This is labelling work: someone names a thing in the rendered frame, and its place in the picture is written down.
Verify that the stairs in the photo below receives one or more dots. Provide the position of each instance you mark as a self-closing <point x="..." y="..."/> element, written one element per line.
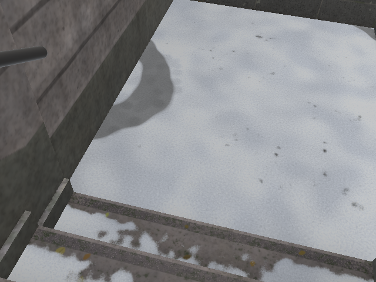
<point x="99" y="240"/>

